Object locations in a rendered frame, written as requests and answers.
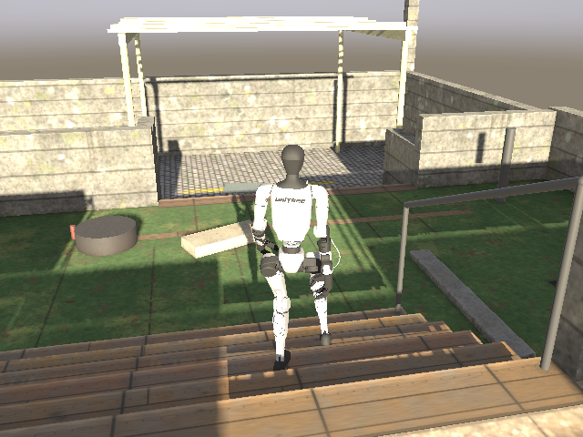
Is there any left robot hand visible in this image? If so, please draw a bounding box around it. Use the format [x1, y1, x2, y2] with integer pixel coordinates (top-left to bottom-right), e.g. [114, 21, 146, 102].
[257, 238, 279, 255]

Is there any right robot upper arm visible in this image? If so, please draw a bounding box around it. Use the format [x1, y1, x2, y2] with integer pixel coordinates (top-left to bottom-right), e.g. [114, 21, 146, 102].
[311, 184, 329, 238]

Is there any right robot hand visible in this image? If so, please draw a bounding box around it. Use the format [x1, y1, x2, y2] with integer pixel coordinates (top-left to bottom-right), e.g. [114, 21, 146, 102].
[310, 274, 332, 300]

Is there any robot right foot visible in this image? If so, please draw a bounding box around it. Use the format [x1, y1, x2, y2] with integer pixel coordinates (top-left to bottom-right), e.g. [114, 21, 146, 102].
[320, 331, 332, 345]

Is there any left robot upper arm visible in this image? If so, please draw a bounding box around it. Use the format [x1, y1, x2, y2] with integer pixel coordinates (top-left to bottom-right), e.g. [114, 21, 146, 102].
[252, 183, 274, 231]

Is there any robot right forearm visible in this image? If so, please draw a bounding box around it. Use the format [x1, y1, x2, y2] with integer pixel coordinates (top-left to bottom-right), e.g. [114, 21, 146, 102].
[317, 225, 333, 275]

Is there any robot torso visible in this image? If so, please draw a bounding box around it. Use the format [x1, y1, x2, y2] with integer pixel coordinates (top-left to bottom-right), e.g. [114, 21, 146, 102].
[271, 180, 313, 273]

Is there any robot left forearm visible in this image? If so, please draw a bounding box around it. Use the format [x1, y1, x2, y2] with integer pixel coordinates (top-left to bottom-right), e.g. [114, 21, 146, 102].
[251, 219, 267, 246]

